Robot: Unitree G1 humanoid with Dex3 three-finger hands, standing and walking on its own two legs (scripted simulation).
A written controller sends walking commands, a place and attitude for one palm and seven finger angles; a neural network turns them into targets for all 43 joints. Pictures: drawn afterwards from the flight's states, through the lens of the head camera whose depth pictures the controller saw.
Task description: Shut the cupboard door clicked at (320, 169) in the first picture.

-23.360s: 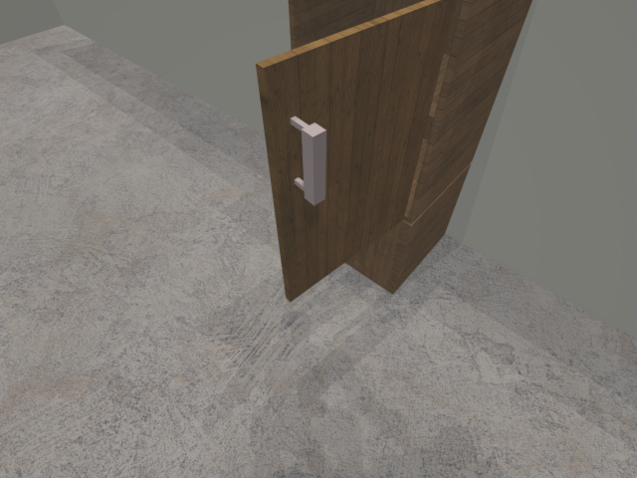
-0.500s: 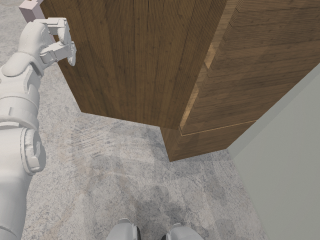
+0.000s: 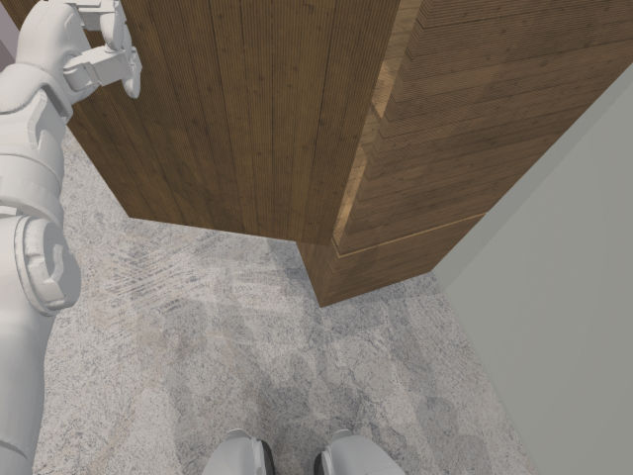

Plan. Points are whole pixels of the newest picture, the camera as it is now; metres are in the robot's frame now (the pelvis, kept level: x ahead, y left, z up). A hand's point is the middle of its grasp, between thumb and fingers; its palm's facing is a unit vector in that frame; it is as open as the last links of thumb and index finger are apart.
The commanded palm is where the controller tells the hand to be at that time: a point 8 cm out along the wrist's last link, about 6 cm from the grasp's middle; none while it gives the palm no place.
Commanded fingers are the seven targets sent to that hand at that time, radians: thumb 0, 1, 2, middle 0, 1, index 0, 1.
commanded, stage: push the door shut along its arc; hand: left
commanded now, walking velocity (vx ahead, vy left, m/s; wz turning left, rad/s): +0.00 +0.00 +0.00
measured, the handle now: (23, 45) +0.60 +0.24 +0.14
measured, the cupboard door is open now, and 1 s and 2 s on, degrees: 64 54 54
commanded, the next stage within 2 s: pull the fist back off the door in 0.28 s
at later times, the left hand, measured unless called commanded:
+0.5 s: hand (137, 44) +0.58 +0.12 +0.15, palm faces -0.07 -0.98 +0.16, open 2.7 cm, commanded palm +0.59 +0.14 +0.14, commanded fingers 0.00 0.90 0.90 -1.30 -1.50 -1.30 -1.50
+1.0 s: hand (146, 65) +0.55 +0.11 +0.15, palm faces +0.09 -1.00 +0.00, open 3.1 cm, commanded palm +0.51 +0.15 +0.14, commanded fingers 0.00 0.90 0.90 -1.30 -1.50 -1.30 -1.50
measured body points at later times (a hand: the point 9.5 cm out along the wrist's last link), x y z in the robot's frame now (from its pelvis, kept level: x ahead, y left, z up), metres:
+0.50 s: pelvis -0.01 -0.02 -0.02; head +0.15 +0.01 +0.41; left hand +0.58 +0.18 +0.15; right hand -0.04 -0.29 -0.11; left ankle +0.03 +0.07 -0.69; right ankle -0.03 -0.11 -0.69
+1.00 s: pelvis +0.02 -0.02 +0.02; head +0.11 -0.02 +0.46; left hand +0.54 +0.17 +0.15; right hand -0.05 -0.26 -0.10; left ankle +0.03 +0.07 -0.69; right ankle -0.03 -0.11 -0.69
